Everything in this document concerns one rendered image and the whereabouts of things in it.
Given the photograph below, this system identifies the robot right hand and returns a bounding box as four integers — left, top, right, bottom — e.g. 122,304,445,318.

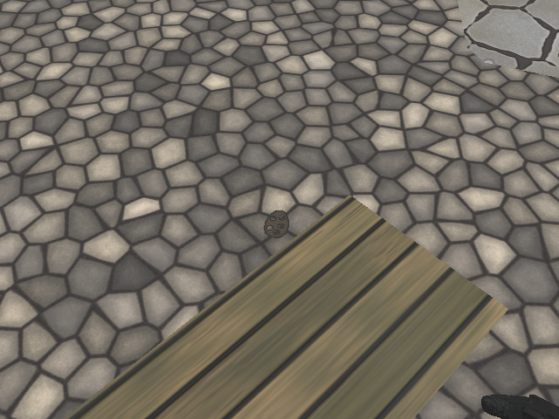
481,395,559,419

